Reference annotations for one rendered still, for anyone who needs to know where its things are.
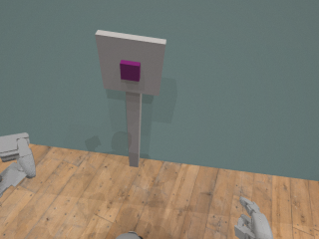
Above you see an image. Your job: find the panel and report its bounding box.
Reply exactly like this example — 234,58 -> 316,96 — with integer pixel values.
95,30 -> 166,167

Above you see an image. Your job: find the robot left hand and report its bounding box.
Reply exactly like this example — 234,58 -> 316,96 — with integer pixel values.
0,132 -> 36,197

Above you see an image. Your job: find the button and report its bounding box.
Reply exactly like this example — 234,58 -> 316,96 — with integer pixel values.
120,60 -> 141,82

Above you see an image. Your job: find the robot right hand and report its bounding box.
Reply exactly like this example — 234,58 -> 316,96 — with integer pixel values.
234,196 -> 274,239

